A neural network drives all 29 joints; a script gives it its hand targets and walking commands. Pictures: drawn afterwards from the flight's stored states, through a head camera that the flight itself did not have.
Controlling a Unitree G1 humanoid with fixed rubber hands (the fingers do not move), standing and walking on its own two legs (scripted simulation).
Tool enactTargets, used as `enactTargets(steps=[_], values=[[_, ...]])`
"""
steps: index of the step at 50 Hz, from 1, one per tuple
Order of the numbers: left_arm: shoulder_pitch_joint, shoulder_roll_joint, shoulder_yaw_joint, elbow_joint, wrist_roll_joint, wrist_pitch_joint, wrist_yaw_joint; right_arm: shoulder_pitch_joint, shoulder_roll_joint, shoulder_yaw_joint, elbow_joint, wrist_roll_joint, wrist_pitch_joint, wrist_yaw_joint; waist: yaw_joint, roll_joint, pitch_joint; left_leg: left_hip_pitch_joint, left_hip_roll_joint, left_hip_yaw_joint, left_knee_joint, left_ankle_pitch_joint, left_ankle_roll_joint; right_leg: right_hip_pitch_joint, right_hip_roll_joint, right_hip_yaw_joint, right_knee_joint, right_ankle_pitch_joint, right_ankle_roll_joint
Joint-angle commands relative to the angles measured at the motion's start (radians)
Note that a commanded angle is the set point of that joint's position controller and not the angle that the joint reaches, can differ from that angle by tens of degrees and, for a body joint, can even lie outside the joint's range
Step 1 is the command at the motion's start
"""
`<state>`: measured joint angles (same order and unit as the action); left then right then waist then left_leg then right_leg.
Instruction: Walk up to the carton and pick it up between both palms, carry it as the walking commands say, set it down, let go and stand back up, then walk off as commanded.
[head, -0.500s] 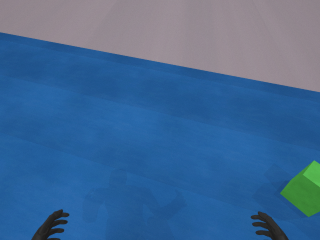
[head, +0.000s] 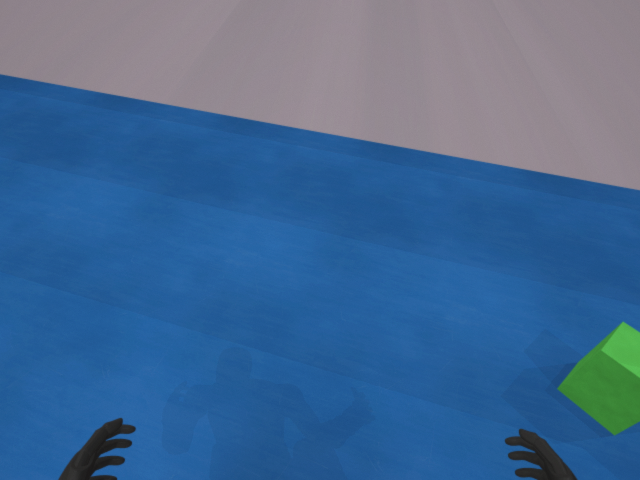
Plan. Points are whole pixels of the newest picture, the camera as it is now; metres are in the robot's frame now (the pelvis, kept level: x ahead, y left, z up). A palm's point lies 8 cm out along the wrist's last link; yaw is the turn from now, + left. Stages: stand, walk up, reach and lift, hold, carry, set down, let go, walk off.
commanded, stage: stand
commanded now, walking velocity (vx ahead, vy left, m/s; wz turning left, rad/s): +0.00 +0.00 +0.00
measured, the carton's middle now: (618, 379) +0.53 -0.89 -0.62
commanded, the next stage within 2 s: walk up in 0.80 s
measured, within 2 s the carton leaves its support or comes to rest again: neither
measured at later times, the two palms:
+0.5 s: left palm out of the picture +0.13 +0.30 -0.06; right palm out of the picture +0.11 -0.29 -0.07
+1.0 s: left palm out of the picture +0.12 +0.29 -0.06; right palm out of the picture +0.10 -0.30 -0.08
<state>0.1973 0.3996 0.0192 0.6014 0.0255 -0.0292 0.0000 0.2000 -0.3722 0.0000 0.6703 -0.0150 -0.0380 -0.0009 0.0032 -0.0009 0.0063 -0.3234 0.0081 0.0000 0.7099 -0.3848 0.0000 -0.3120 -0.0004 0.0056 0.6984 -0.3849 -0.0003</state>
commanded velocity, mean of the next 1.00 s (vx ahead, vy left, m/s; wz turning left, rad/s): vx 0.01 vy -0.01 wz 0.00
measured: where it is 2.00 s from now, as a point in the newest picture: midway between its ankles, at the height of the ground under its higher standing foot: outside the picture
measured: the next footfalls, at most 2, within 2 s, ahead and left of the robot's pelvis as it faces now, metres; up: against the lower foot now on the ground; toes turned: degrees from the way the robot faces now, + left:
left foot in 1.72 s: +0.00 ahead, +0.09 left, +0.00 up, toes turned -15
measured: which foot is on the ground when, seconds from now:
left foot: down 0.00-1.00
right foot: down 0.00-1.00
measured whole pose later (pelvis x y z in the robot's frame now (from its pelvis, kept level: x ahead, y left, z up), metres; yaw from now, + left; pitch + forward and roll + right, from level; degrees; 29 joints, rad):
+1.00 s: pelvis -0.03 -0.01 +0.00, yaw +0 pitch -2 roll +0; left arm 0.20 0.40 0.02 0.65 0.03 -0.04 0.00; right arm 0.20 -0.38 0.00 0.75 -0.02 -0.03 0.00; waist -0.01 0.00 0.02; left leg -0.31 0.01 0.00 0.69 -0.34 0.00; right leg -0.31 0.00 0.01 0.70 -0.35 0.00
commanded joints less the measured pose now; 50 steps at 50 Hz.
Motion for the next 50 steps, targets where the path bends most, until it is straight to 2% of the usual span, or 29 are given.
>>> enactTargets(steps=[1,4,5,7,8,10,12,16,17,18,19,23,24,25,26,27,28,30,31,33,35,38,41,42,43,45,46,49,50], values=[[-0.064,0.170,0.061,-0.008,-0.020,-0.025,0.004,-0.076,-0.195,-0.073,0.013,0.003,-0.029,-0.002,0.000,0.034,-0.096,0.047,0.081,-0.081,-0.125,0.258,0.058,0.017,-0.081,0.065,-0.073,0.251,-0.077],[-0.055,0.182,0.053,0.016,-0.019,-0.025,0.011,-0.078,-0.203,-0.074,-0.001,-0.008,-0.033,0.003,0.014,0.006,-0.071,0.003,0.079,-0.074,-0.130,0.235,0.055,0.021,-0.080,0.068,-0.066,0.217,-0.079],[-0.060,0.147,0.049,0.011,-0.006,-0.032,0.007,-0.082,-0.201,-0.077,0.013,-0.001,-0.034,-0.003,-0.009,0.069,-0.059,0.027,0.083,-0.080,-0.129,0.226,0.062,0.013,-0.077,0.080,-0.085,0.235,-0.074],[-0.055,0.181,0.052,0.010,-0.009,-0.017,-0.004,-0.062,-0.212,-0.078,0.002,-0.011,-0.022,0.005,-0.010,0.064,-0.025,-0.010,0.081,-0.084,-0.162,0.104,0.055,0.011,-0.049,0.056,-0.078,0.175,-0.068],[-0.035,0.178,0.062,-0.002,-0.016,-0.020,-0.004,-0.060,-0.211,-0.076,0.002,0.002,-0.027,0.001,0.008,0.010,-0.062,-0.017,0.095,-0.111,-0.144,0.130,0.065,0.022,-0.068,0.063,-0.084,0.167,-0.067],[-0.025,0.170,0.052,0.016,-0.022,-0.031,-0.004,-0.091,-0.187,-0.074,-0.007,-0.011,-0.033,0.004,-0.001,0.056,-0.011,-0.001,0.088,-0.099,-0.175,0.137,0.064,-0.024,-0.068,0.076,-0.107,0.138,-0.067],[-0.021,0.206,0.057,0.043,-0.005,-0.040,0.003,-0.044,-0.199,-0.080,0.010,0.005,-0.016,-0.002,-0.021,-0.003,-0.071,0.027,0.072,-0.090,-0.111,0.195,0.062,0.028,-0.102,0.127,-0.124,0.200,-0.076],[-0.039,0.158,0.042,0.044,-0.022,-0.034,-0.001,-0.063,-0.210,-0.082,0.009,-0.005,-0.034,0.003,-0.007,-0.020,-0.042,0.015,0.090,-0.109,-0.156,0.250,0.072,0.032,-0.086,0.096,-0.107,0.252,-0.073],[-0.039,0.154,0.042,0.041,-0.018,-0.034,0.002,-0.032,-0.204,-0.070,0.015,-0.003,-0.034,0.000,-0.006,0.018,-0.026,0.029,0.078,-0.099,-0.125,0.297,0.072,0.026,-0.106,0.103,-0.118,0.272,-0.079],[-0.032,0.172,0.059,0.035,-0.021,-0.033,0.009,-0.037,-0.219,-0.073,0.039,-0.003,-0.034,-0.001,0.018,-0.009,-0.061,0.002,0.080,-0.113,-0.142,0.241,0.067,0.064,-0.094,0.091,-0.103,0.270,-0.081],[-0.058,0.195,0.046,0.048,-0.004,-0.030,0.014,-0.086,-0.193,-0.075,0.027,0.006,-0.027,0.009,-0.018,0.010,-0.050,0.030,0.077,-0.087,-0.128,0.216,0.052,0.045,-0.105,0.109,-0.145,0.253,-0.076],[-0.074,0.172,0.046,0.028,-0.013,-0.033,0.012,-0.053,-0.186,-0.068,0.044,0.002,-0.006,-0.006,-0.026,-0.019,-0.035,0.011,0.089,-0.115,-0.179,0.094,0.065,-0.007,-0.083,0.094,-0.143,0.107,-0.072],[-0.047,0.163,0.045,0.056,-0.023,-0.029,0.006,-0.044,-0.210,-0.076,0.057,-0.002,-0.014,0.002,-0.014,0.044,-0.042,0.020,0.090,-0.104,-0.162,0.170,0.071,0.028,-0.081,0.092,-0.127,0.179,-0.062],[-0.024,0.158,0.041,0.068,-0.019,-0.024,0.007,-0.054,-0.225,-0.082,0.038,-0.003,-0.021,0.000,-0.017,0.026,-0.032,0.002,0.093,-0.119,-0.195,0.109,0.068,0.028,-0.068,0.055,-0.128,0.154,-0.065],[-0.040,0.159,0.039,0.053,-0.018,-0.021,0.006,-0.068,-0.193,-0.061,0.047,-0.004,-0.027,0.005,0.019,0.007,-0.001,-0.029,0.089,-0.106,-0.181,0.103,0.061,0.033,-0.085,0.077,-0.137,0.133,-0.077],[-0.032,0.141,0.040,0.051,-0.016,-0.035,0.001,-0.077,-0.218,-0.070,0.029,-0.005,-0.029,0.010,0.001,0.043,-0.032,0.005,0.075,-0.097,-0.170,0.102,0.061,0.006,-0.087,0.108,-0.137,0.087,-0.074],[-0.067,0.181,0.047,0.045,-0.003,-0.039,0.006,-0.058,-0.175,-0.058,0.051,-0.009,-0.018,0.004,-0.009,-0.026,0.019,-0.017,0.064,-0.103,-0.168,0.057,0.064,-0.030,-0.092,0.134,-0.179,0.053,-0.080],[-0.057,0.177,0.048,0.041,-0.008,-0.025,0.006,-0.084,-0.219,-0.070,0.040,0.003,-0.016,0.002,-0.016,0.026,-0.039,0.020,0.071,-0.087,-0.159,0.066,0.060,0.008,-0.098,0.139,-0.208,0.065,-0.083],[-0.089,0.181,0.046,0.039,-0.005,-0.026,0.001,-0.065,-0.209,-0.080,0.046,-0.006,-0.014,0.003,-0.025,-0.036,-0.014,0.024,0.077,-0.096,-0.163,0.038,0.057,-0.042,-0.098,0.119,-0.179,0.060,-0.080],[-0.099,0.178,0.058,0.058,-0.003,-0.032,0.006,-0.061,-0.195,-0.071,0.051,-0.013,-0.016,-0.004,-0.036,0.021,0.041,0.012,0.077,-0.111,-0.225,-0.008,0.062,-0.071,-0.091,0.142,-0.200,-0.038,-0.067],[-0.065,0.184,0.055,0.054,-0.002,-0.031,-0.006,-0.075,-0.228,-0.078,0.062,-0.001,-0.012,0.003,0.009,0.017,0.006,0.011,0.103,-0.125,-0.216,0.039,0.064,-0.007,-0.079,0.100,-0.184,0.037,-0.068],[-0.018,0.211,0.059,0.053,-0.011,-0.052,0.000,-0.035,-0.213,-0.072,0.045,0.010,-0.022,0.002,-0.015,-0.009,-0.111,0.079,0.080,-0.093,-0.137,0.248,0.064,0.038,-0.091,0.116,-0.141,0.224,-0.068],[-0.044,0.164,0.042,0.060,-0.013,-0.034,0.001,-0.035,-0.174,-0.061,0.066,0.002,-0.023,-0.005,-0.005,0.033,-0.025,0.024,0.082,-0.104,-0.149,0.202,0.076,0.002,-0.100,0.125,-0.123,0.235,-0.073],[-0.041,0.176,0.046,0.064,-0.018,-0.039,0.007,-0.032,-0.183,-0.057,0.075,0.006,-0.015,0.004,-0.011,-0.008,-0.035,0.038,0.082,-0.088,-0.148,0.229,0.066,0.016,-0.092,0.114,-0.139,0.225,-0.067],[-0.072,0.200,0.047,0.060,-0.017,-0.029,0.012,-0.049,-0.188,-0.066,0.065,0.005,-0.010,0.006,-0.037,0.016,-0.037,0.036,0.080,-0.088,-0.156,0.174,0.061,-0.012,-0.107,0.125,-0.141,0.180,-0.077],[-0.051,0.172,0.045,0.051,-0.025,-0.023,0.005,-0.094,-0.201,-0.065,0.058,-0.002,-0.022,0.010,0.005,0.029,-0.074,0.000,0.099,-0.100,-0.190,0.105,0.063,0.048,-0.084,0.092,-0.146,0.181,-0.071],[-0.051,0.187,0.043,0.074,-0.010,-0.022,0.005,-0.074,-0.183,-0.063,0.073,0.014,-0.019,0.007,-0.011,-0.003,-0.064,-0.002,0.104,-0.143,-0.207,0.077,0.065,0.033,-0.093,0.120,-0.174,0.122,-0.078],[-0.046,0.190,0.040,0.058,-0.024,-0.031,0.001,-0.063,-0.189,-0.056,0.071,0.004,-0.016,0.003,-0.013,0.029,-0.068,0.050,0.095,-0.092,-0.185,0.141,0.063,0.013,-0.092,0.096,-0.145,0.154,-0.065],[-0.107,0.076,0.051,0.028,-0.026,0.045,-0.045,0.103,-0.177,-0.084,0.072,-0.034,0.060,-0.026,-0.053,-0.074,-0.015,0.034,0.215,-0.198,-0.162,-0.195,0.110,-0.137,-0.120,0.071,-0.081,0.046,-0.046]])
